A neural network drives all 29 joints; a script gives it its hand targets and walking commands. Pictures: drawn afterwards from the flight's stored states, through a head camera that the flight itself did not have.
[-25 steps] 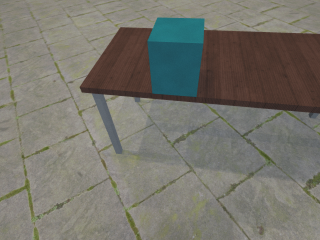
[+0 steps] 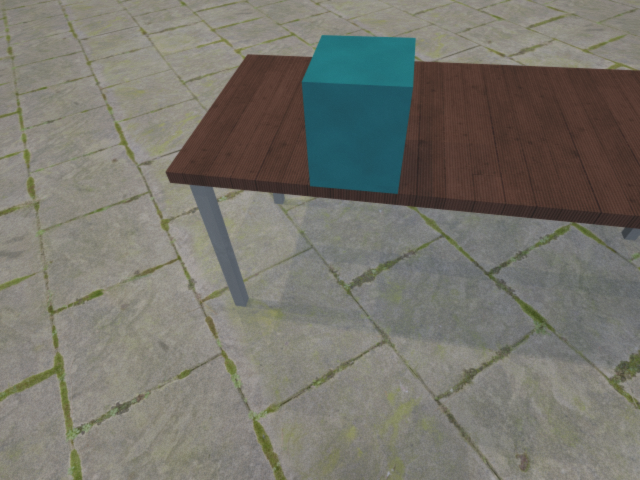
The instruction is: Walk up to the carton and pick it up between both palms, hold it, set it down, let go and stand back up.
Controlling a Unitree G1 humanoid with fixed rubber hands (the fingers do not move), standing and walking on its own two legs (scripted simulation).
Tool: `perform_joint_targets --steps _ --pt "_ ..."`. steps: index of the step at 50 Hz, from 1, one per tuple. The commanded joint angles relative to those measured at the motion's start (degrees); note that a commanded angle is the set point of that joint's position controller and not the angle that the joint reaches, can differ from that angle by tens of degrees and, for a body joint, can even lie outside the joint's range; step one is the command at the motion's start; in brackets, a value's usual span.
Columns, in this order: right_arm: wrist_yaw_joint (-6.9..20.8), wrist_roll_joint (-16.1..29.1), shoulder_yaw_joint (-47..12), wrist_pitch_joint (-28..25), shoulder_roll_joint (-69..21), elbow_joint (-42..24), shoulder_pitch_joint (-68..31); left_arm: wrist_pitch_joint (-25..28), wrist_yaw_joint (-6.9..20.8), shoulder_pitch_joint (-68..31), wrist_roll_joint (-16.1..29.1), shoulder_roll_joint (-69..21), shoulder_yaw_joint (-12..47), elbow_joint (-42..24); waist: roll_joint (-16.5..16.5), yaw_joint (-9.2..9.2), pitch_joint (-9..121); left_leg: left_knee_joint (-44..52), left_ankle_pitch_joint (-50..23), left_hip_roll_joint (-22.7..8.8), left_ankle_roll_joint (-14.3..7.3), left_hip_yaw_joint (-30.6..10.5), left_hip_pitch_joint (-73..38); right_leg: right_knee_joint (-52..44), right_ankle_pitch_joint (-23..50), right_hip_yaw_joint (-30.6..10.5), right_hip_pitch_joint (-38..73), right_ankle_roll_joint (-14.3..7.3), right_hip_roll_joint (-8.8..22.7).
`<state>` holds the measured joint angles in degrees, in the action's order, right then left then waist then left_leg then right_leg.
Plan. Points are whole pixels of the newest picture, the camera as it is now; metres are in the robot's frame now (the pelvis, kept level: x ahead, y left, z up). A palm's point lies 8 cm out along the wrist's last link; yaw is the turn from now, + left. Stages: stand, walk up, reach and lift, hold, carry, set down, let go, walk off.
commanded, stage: walk up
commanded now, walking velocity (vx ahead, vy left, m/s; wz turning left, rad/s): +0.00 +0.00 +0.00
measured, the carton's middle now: (360, 115) +0.83 -0.07 +0.01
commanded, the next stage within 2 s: none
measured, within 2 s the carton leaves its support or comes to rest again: neither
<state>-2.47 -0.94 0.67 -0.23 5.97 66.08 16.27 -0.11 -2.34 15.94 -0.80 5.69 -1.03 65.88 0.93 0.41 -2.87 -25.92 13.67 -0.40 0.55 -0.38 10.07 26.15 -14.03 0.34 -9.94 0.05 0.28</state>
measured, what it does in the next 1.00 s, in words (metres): walks ahead: left foot, then right foot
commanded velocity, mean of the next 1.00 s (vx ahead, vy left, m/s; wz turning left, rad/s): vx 0.41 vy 0.04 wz -0.09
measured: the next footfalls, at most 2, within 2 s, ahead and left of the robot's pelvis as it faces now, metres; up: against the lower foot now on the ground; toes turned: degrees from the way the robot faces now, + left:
left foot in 0.42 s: +0.05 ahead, +0.18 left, +0.00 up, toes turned +0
right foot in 0.86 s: +0.38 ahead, -0.12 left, +0.00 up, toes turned -16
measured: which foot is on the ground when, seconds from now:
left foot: down 0.00-0.16, up 0.18-0.40, down 0.42-0.92, up 0.94-1.00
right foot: down 0.00-0.42, up 0.44-0.84, down 0.86-1.00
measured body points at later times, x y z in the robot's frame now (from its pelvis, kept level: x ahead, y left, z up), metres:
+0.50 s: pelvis +0.04 +0.06 -0.01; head +0.05 +0.07 +0.44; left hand +0.08 +0.32 -0.16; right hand +0.05 -0.18 -0.15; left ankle +0.01 +0.18 -0.74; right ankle +0.01 -0.08 -0.70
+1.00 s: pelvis +0.28 -0.02 -0.02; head +0.37 -0.04 +0.42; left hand +0.45 +0.17 -0.16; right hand +0.16 -0.20 -0.17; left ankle +0.09 +0.15 -0.62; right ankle +0.34 -0.11 -0.74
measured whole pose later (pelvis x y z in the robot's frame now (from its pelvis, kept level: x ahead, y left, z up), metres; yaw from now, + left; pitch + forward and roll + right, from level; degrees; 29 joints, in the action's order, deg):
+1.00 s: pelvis +0.28 -0.02 -0.02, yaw -7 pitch +4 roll +2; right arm -0.5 1.2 1.3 -3.6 7.1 64.1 24.4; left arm 5.3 1.6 1.5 -0.9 8.6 -0.8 54.7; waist -0.1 -2.3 -7.0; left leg -70.5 26.6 -2.1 2.1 1.2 15.1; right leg 37.0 -8.2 8.7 -29.2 -4.2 3.7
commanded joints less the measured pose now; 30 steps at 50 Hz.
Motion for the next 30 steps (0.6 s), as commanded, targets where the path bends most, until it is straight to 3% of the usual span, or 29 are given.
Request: perform_joint_targets --steps 1,5,6,7,8,9,10,11,12,13,14,15,17,18,19,20,21,22,23,24,25,26,27,28,30 --pt "0.1 0.1 0.5 -0.4 3.1 -1.2 4.6 0.5 -0.3 5.6 0.0 4.8 -0.7 -0.1 -1.0 -0.03 -2.8 5.6 -6.0 -4.3 -2.2 -3.4 1.7 -5.2 5.2 -4.0 -2.4 -2.2 4.3" --pt "-0.3 0.1 0.8 -0.3 5.4 -0.5 5.4 0.8 -0.2 4.6 0.0 4.3 -0.5 -1.1 -0.5 -0.63 -1.4 5.4 -5.1 -4.0 -2.3 -3.0 -0.6 -6.4 3.9 -4.1 -3.5 -2.2 4.4" --pt "-1.2 -0.2 2.8 -0.4 10.9 -5.0 0.9 -0.6 -1.3 2.2 0.6 12.1 -3.3 -2.3 -7.5 -2.43 -9.1 -2.2 -36.0 -10.9 -2.2 -5.2 3.5 3.3 23.4 -2.1 -6.8 -0.8 3.7" --pt "1.3 -1.4 4.0 1.5 15.6 -5.1 3.6 0.0 -0.9 18.1 0.1 13.0 -3.6 -0.4 4.4 6.19 4.6 -10.4 27.9 -0.1 0.6 4.1 15.9 -12.6 -39.5 -23.9 6.5 -7.0 16.1" --pt "2.0 -1.5 3.5 1.4 11.5 -7.8 -5.8 -0.4 -0.1 14.6 0.2 14.1 -3.8 -0.8 -3.5 5.64 -2.4 -18.5 22.0 1.1 2.0 6.5 20.2 -16.4 -44.3 -29.2 -1.0 -8.5 19.0" --pt "2.6 -1.6 2.8 1.2 6.8 -10.1 -8.3 -0.1 0.1 11.0 0.4 14.2 -4.7 -2.3 -11.4 5.33 -5.2 -24.1 17.1 -0.8 1.6 3.3 24.4 -19.0 -43.3 -34.9 -4.6 -10.6 22.4" --pt "3.0 -1.2 1.6 0.6 3.0 -12.0 -10.3 0.2 0.1 7.4 0.4 13.5 -5.1 -3.5 -10.5 4.57 -6.2 -26.3 12.4 -3.4 1.4 1.0 24.4 -19.1 -37.8 -35.0 -8.5 -10.9 22.8" --pt "3.2 -0.9 1.6 -0.2 2.7 -13.3 -8.8 0.7 0.2 3.7 0.1 13.7 -5.8 -4.4 -12.9 2.44 -6.8 -27.8 7.7 -5.8 1.3 -0.8 23.8 -20.8 -33.1 -32.4 -11.3 -11.0 22.4" --pt "3.2 -0.9 1.5 -0.6 2.6 -12.7 -6.5 1.1 0.4 0.7 -0.1 11.9 -5.3 -5.0 -14.0 0.26 -6.2 -25.4 3.4 -5.8 1.4 -0.8 18.4 -20.8 -25.6 -27.8 -15.7 -8.8 19.1" --pt "3.4 -1.0 2.2 -1.0 3.9 -12.2 -2.9 1.3 0.5 -1.4 -0.1 12.1 -5.7 -6.3 -13.9 -1.39 -3.8 -24.3 3.4 -5.5 1.1 -0.4 14.7 -19.9 -22.5 -24.1 -16.2 -7.6 17.0" --pt "3.5 -0.9 2.7 -1.4 5.4 -11.9 0.1 1.8 0.6 -1.6 -0.1 11.8 -5.7 -7.0 -11.2 -2.36 -0.2 -20.5 3.8 -4.6 1.0 0.5 10.9 -19.1 -19.4 -21.4 -15.1 -7.1 15.0" --pt "3.7 -0.9 3.0 -1.8 6.3 -11.7 3.4 2.2 0.7 -3.8 -0.1 12.8 -5.9 -7.7 -11.7 -3.66 2.0 -15.9 4.8 -3.9 0.8 2.0 6.1 -17.3 -16.5 -15.3 -15.6 -5.9 12.6" --pt "3.2 -0.5 2.8 -2.3 6.4 -10.7 6.2 2.2 0.9 -4.1 -0.5 13.3 -6.5 -7.7 -8.7 -4.35 1.7 -3.7 5.7 -1.2 1.0 6.1 -2.1 -12.9 -16.7 -11.7 -17.3 -6.2 9.0" --pt "2.6 -0.7 2.5 -2.4 5.6 -9.4 9.7 2.1 1.0 -3.9 -0.5 13.5 -6.4 -7.4 -9.3 -5.52 2.4 1.9 5.4 -0.5 0.6 7.1 -6.0 -7.5 -18.9 -10.8 -17.4 -6.5 8.0" --pt "2.0 -0.8 2.4 -3.1 6.4 -8.2 13.5 2.0 1.3 -1.7 -1.0 12.6 -6.3 -7.0 -3.3 -6.24 4.2 5.7 6.4 -0.8 0.3 7.4 -14.3 0.7 -21.5 -6.9 -20.6 -5.6 4.8" --pt "1.4 -1.1 3.3 -3.4 9.0 -7.0 18.3 1.9 1.7 0.0 -1.4 8.9 -5.5 -7.2 6.2 -7.12 4.4 10.7 14.8 -7.4 -0.5 -1.1 -19.6 14.6 -23.0 -2.4 -27.5 -4.4 1.6" --pt "1.0 -1.4 4.3 -3.6 13.3 -7.4 20.0 2.3 1.9 0.0 -1.5 4.7 -4.1 -8.3 16.3 -7.31 4.2 14.8 29.4 -18.7 -3.4 -17.6 -20.3 26.9 -21.4 1.6 -35.1 -3.0 -1.0" --pt "1.0 -1.3 5.1 -3.3 17.2 -6.8 19.3 2.6 2.4 -2.9 -0.9 3.9 -3.9 -12.2 23.4 -6.56 -0.1 22.0 39.6 -25.9 -8.0 -31.1 -13.4 33.2 -17.3 1.4 -40.7 -2.7 0.2" --pt "1.4 -1.3 5.1 -3.6 14.6 -6.3 17.0 2.8 3.2 -9.7 -0.7 6.1 -4.3 -14.4 17.2 -7.65 -5.7 25.1 41.5 -28.4 -9.1 -37.2 -7.4 36.3 -12.6 -1.7 -41.1 -2.5 3.9" --pt "1.7 -1.4 3.8 -4.5 10.7 -7.7 14.3 2.8 3.9 -12.0 -1.1 8.6 -5.4 -14.4 5.8 -6.83 -11.2 24.8 35.4 -27.9 -6.9 -36.5 -4.6 40.2 -7.1 -4.6 -43.5 -2.6 5.0" --pt "1.7 -1.8 3.7 -5.2 11.3 -9.0 11.1 3.0 4.4 -9.7 -1.2 9.1 -5.7 -13.1 -0.8 -3.81 -12.9 24.1 27.9 -26.6 -5.4 -31.2 -3.9 40.8 -2.0 -4.6 -43.3 -1.7 5.2" --pt "1.9 -1.4 3.4 -5.6 12.3 -9.1 9.9 3.1 4.8 -7.7 -1.5 9.9 -5.5 -12.1 -4.0 -2.32 -12.3 22.1 17.0 -23.9 -3.3 -25.0 -4.5 40.0 1.8 -3.7 -41.6 -1.2 5.8" --pt "2.1 -1.0 3.0 -6.1 11.6 -8.9 10.6 3.3 5.3 -6.6 -1.3 8.5 -4.9 -11.9 -2.9 -1.92 -10.1 20.8 10.9 -21.3 -2.5 -20.3 -6.3 37.2 4.0 -3.5 -39.7 -1.0 5.9" --pt "2.3 -1.0 3.2 -6.3 13.0 -7.9 10.9 3.3 5.3 -4.4 -1.3 7.5 -4.2 -11.4 2.3 -0.90 -8.8 19.4 5.5 -19.8 -2.9 -15.5 -6.8 35.3 5.1 -3.1 -37.6 -0.7 6.0" --pt "2.7 -0.6 2.3 -6.7 9.5 -6.9 11.9 3.1 5.6 -5.1 -0.8 5.8 -3.6 -12.5 8.1 -0.86 -6.8 18.7 -3.1 -15.8 -4.0 -7.5 -7.5 33.3 7.6 -0.7 -34.5 0.0 5.6"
